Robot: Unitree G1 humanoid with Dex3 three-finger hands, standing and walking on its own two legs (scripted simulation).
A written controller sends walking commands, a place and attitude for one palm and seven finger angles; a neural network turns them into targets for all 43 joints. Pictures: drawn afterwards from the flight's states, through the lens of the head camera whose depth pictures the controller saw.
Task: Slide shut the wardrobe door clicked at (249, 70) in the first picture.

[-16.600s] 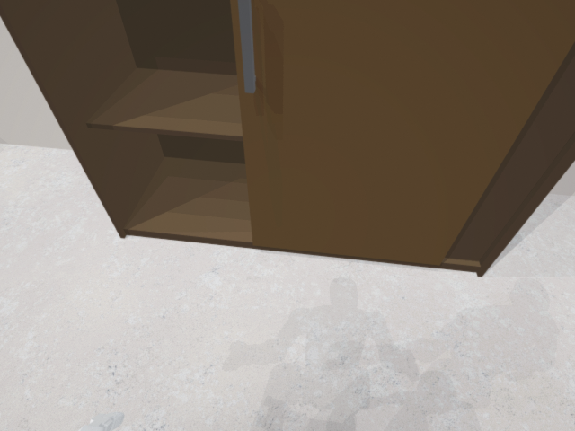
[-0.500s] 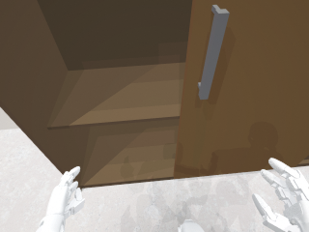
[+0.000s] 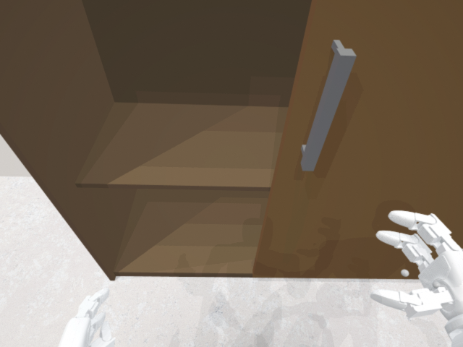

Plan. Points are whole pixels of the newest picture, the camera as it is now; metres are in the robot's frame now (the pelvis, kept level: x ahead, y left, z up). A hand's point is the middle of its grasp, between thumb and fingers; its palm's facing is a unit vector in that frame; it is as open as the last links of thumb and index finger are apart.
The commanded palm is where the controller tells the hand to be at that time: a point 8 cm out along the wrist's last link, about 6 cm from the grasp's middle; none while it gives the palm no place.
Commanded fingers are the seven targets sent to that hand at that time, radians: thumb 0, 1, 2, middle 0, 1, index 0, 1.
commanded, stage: raise the hand with hooked fingers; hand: right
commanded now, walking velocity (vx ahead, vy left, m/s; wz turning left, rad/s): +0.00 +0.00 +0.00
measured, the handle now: (320, 112) +0.49 -0.13 +0.17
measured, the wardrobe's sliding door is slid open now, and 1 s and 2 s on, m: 0.59 0.59 0.59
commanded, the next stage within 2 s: move the hooked fingers beside the handle in 1.04 s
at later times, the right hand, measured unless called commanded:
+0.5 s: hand out of the picture +0.23 -0.30 +0.19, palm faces +0.06 +0.99 -0.14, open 13.9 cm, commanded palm +0.21 -0.35 +0.20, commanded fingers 0.00 0.50 -0.30 0.30 1.20 0.30 1.20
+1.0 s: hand out of the picture +0.24 -0.28 +0.20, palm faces +0.07 +0.99 -0.14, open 14.0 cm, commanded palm +0.21 -0.32 +0.20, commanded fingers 0.00 0.50 -0.30 0.30 1.20 0.30 1.20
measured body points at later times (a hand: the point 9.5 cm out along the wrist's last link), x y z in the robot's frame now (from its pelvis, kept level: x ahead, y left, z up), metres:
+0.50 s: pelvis -0.02 -0.02 +0.02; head -0.03 -0.02 +0.47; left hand +0.19 +0.18 -0.04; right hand +0.22 -0.36 +0.20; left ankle -0.04 +0.11 -0.71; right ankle +0.07 -0.10 -0.71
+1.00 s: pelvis -0.02 +0.01 +0.02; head -0.04 +0.02 +0.47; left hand +0.15 +0.24 -0.05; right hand +0.23 -0.34 +0.21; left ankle -0.04 +0.11 -0.71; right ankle +0.08 -0.10 -0.71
